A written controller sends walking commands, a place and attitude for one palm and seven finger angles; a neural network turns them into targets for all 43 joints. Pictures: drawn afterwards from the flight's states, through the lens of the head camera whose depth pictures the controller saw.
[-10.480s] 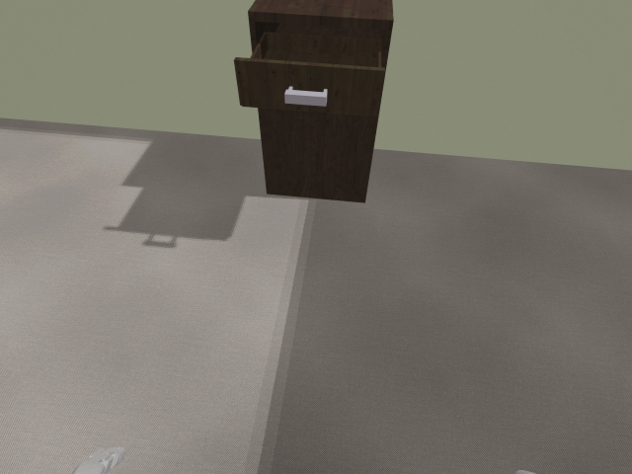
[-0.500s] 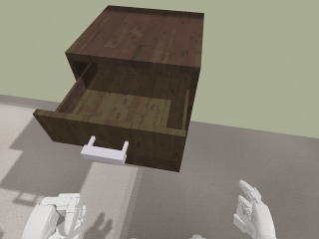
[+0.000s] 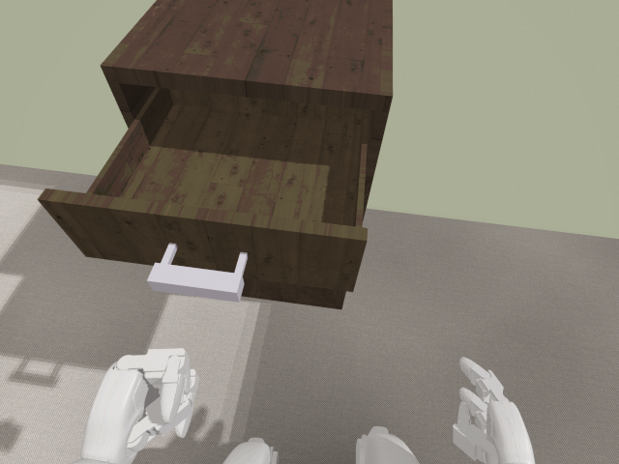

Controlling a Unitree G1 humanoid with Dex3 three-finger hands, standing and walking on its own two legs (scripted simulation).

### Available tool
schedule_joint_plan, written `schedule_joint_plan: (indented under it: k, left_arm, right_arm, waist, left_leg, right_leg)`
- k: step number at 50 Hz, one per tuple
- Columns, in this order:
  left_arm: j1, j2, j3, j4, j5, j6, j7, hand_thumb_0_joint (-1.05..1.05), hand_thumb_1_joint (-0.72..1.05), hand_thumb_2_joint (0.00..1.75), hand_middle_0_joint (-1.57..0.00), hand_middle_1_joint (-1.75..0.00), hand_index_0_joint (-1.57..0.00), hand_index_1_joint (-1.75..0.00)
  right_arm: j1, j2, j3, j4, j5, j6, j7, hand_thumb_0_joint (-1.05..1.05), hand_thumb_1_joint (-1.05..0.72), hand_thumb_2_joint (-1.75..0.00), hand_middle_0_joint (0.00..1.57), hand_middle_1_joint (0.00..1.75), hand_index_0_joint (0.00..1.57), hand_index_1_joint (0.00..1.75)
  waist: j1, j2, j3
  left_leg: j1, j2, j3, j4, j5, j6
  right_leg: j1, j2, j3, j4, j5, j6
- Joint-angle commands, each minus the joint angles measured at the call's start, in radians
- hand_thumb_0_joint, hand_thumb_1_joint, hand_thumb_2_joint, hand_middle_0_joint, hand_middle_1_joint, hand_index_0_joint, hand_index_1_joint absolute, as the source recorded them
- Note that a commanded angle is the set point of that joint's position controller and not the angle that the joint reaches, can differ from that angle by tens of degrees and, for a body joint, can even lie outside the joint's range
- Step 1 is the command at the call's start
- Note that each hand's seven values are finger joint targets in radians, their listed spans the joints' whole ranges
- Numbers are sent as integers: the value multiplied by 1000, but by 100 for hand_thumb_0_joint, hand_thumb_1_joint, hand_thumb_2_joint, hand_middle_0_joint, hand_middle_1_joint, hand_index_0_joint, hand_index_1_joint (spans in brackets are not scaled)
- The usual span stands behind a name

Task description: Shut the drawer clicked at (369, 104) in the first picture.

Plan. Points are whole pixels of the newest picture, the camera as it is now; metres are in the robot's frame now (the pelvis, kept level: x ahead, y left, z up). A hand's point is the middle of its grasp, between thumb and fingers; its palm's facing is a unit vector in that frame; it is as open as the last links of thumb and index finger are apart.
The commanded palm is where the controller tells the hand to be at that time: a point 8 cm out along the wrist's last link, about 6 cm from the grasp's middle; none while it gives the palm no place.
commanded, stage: bring the fist close to the handle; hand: left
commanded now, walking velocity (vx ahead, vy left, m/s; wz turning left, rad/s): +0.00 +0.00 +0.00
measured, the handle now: (202, 268) +0.37 +0.17 +0.02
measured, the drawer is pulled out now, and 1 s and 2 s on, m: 0.26 0.26 0.20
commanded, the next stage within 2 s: push the drawer shut in 0.76 s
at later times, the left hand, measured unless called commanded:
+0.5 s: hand (212, 371) +0.23 +0.13 +0.01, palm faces -0.13 -0.99 -0.03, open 3.3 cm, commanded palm +0.21 +0.19 +0.02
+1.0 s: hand (208, 372) +0.23 +0.13 +0.02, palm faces -0.12 -0.99 -0.05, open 3.3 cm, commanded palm +0.22 +0.19 +0.02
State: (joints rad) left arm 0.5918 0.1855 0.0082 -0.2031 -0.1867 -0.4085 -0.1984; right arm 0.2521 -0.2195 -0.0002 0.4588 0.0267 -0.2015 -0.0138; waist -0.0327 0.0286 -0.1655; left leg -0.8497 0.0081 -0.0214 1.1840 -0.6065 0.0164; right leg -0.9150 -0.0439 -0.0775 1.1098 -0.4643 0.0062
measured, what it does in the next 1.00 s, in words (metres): stands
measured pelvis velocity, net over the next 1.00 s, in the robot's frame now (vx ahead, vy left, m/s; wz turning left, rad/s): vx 0.00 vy -0.01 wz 0.00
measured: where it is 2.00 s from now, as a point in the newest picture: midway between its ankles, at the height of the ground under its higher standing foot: outside the picture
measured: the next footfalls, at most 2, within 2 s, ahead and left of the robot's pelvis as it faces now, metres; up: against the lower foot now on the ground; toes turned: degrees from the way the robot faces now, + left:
none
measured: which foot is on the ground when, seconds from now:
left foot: down 0.00-1.00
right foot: down 0.00-1.00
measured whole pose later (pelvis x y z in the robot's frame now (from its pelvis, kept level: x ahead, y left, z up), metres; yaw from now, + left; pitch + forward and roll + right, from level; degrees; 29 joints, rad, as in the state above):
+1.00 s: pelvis +0.00 -0.01 -0.03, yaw +0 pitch +21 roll -2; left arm 0.40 0.22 0.03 -0.10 -0.17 -0.41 -0.18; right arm 0.22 -0.24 0.01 0.43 0.02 -0.12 -0.02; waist -0.04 0.03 -0.20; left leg -1.02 0.01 -0.04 1.31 -0.65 0.00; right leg -1.09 -0.04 -0.09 1.24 -0.51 -0.01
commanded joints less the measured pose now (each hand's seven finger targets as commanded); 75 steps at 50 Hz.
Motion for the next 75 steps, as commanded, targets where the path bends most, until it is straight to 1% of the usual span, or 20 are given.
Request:
schedule_joint_plan:
  k: [1,2,4,9,17,19,21,24,28,31,35,36,38,44,48,56,59,65,71,75]
  left_arm:
    - [-54,80,39,-177,26,-74,30,0,90,90,-140,-160,-140,-160]
    - [-68,55,14,-184,33,-77,34,0,90,90,-140,-160,-140,-160]
    - [-69,66,33,-176,35,-73,46,0,90,90,-140,-160,-140,-160]
    - [-129,57,22,-187,31,-61,53,0,90,90,-140,-160,-140,-160]
    - [-187,54,18,-103,34,-44,39,0,90,90,-140,-160,-140,-160]
    - [-199,64,26,-122,29,-47,38,0,90,90,-140,-160,-140,-160]
    - [-161,112,76,-159,23,-50,46,0,90,90,-140,-160,-140,-160]
    - [-124,81,49,-207,12,-49,49,0,90,90,-140,-160,-140,-160]
    - [-92,58,38,-139,16,-34,54,0,90,90,-140,-160,-140,-160]
    - [-142,65,32,-103,25,-35,47,0,90,90,-140,-160,-140,-160]
    - [-160,88,54,-127,11,-62,26,0,90,90,-140,-160,-140,-160]
    - [-157,118,84,-145,9,-71,28,0,90,90,-140,-160,-140,-160]
    - [-140,113,85,-170,-1,-87,23,0,90,90,-140,-160,-140,-160]
    - [-174,86,54,-118,1,-74,24,0,90,90,-140,-160,-140,-160]
    - [-234,110,75,-62,6,-53,14,0,90,90,-140,-160,-140,-160]
    - [-354,140,108,-77,-10,-52,23,0,90,90,-140,-160,-140,-160]
    - [-387,102,70,-45,-7,-38,28,0,90,90,-140,-160,-140,-160]
    - [-439,88,49,51,14,1,36,0,90,90,-140,-160,-140,-160]
    - [-596,134,103,45,20,-37,76,0,90,90,-140,-160,-140,-160]
    - [-616,115,99,88,15,-55,74,0,90,90,-140,-160,-140,-160]
  right_arm:
    - [-65,-133,-52,-167,-8,-44,-4,0,-90,-90,20,30,20,30]
    - [-65,-132,-50,-178,-10,-42,-2,0,-90,-90,20,30,20,30]
    - [-59,-131,-50,-183,-11,-31,0,0,-90,-90,20,30,20,30]
    - [-50,-134,-47,-188,-13,-10,0,0,-90,-90,20,30,20,30]
    - [-44,-142,-47,-175,-15,11,-1,0,-90,-90,20,30,20,30]
    - [-46,-144,-48,-184,-16,15,0,0,-90,-90,20,30,20,30]
    - [-47,-141,-52,-188,-15,20,-1,0,-90,-90,20,30,20,30]
    - [-39,-129,-52,-199,-11,27,5,0,-90,-90,20,30,20,30]
    - [-42,-126,-54,-190,-8,43,5,0,-90,-90,20,30,20,30]
    - [-51,-136,-51,-188,-9,44,-2,0,-90,-90,20,30,20,30]
    - [-48,-136,-50,-193,-8,35,-7,0,-90,-90,20,30,20,30]
    - [-50,-135,-52,-190,-8,34,-10,0,-90,-90,20,30,20,30]
    - [-45,-129,-51,-188,-8,30,-8,0,-90,-90,20,30,20,30]
    - [-47,-134,-47,-181,-8,32,-4,0,-90,-90,20,30,20,30]
    - [-42,-146,-46,-176,-6,36,-9,0,-90,-90,20,30,20,30]
    - [-35,-153,-39,-166,-8,26,-11,0,-90,-90,20,30,20,30]
    - [-33,-154,-37,-155,-8,26,-5,0,-90,-90,20,30,20,30]
    - [-28,-164,-38,-153,-7,43,2,0,-90,-90,20,30,20,30]
    - [-25,-162,-38,-128,-16,47,-2,0,-90,-90,20,30,20,30]
    - [-25,-159,-38,-112,-16,51,5,0,-90,-90,20,30,20,30]
  waist:
    - [-6,-11,-129]
    - [-2,2,-149]
    - [7,10,-185]
    - [1,18,-247]
    - [-18,-8,-260]
    - [-10,6,-285]
    - [16,25,-336]
    - [18,47,-371]
    - [-8,-16,-284]
    - [-30,-58,-223]
    - [-18,-31,-260]
    - [-7,-4,-278]
    - [6,41,-307]
    - [-24,0,-252]
    - [-33,-33,-239]
    - [-13,24,-325]
    - [-22,28,-314]
    - [-32,-15,-264]
    - [-25,8,-303]
    - [-22,15,-324]
  left_leg:
    - [-10,-10,-34,-184,262,-7]
    - [-9,-14,-33,-180,268,-7]
    - [-14,-15,-30,-167,283,-10]
    - [-19,-14,-32,-136,330,-12]
    - [-68,-13,-33,-85,346,-9]
    - [-69,-15,-30,-80,345,-9]
    - [-49,-15,-26,-87,398,-11]
    - [-13,-15,-16,-91,448,-10]
    - [-66,-15,-17,-91,378,-6]
    - [-120,-18,-17,-79,291,0]
    - [-114,-23,-10,-74,272,2]
    - [-105,-21,-5,-69,291,2]
    - [-71,-21,-6,-76,341,-2]
    - [-105,-21,-10,-69,294,1]
    - [-135,-21,-8,-62,252,3]
    - [-81,-22,-11,-80,318,4]
    - [-68,-21,-15,-94,315,0]
    - [-82,-20,-18,-118,273,0]
    - [-59,-19,-18,-121,308,-2]
    - [-40,-19,-16,-126,335,-7]
  right_leg:
    - [122,36,-6,-88,61,-37]
    - [118,33,-5,-76,68,-38]
    - [123,33,-1,-64,83,-39]
    - [117,31,0,-36,133,-38]
    - [75,32,2,-2,160,-37]
    - [83,29,6,2,164,-37]
    - [131,29,12,6,209,-42]
    - [166,26,16,-4,262,-38]
    - [144,32,10,-22,222,-32]
    - [118,31,18,-36,152,-31]
    - [137,27,37,-43,134,-32]
    - [143,28,39,-36,149,-35]
    - [156,27,35,-26,197,-39]
    - [126,31,32,-39,151,-33]
    - [118,30,40,-49,104,-30]
    - [151,30,36,-37,165,-35]
    - [136,28,26,-40,160,-32]
    - [121,27,21,-59,123,-31]
    - [132,27,23,-47,149,-37]
    - [143,27,23,-45,180,-37]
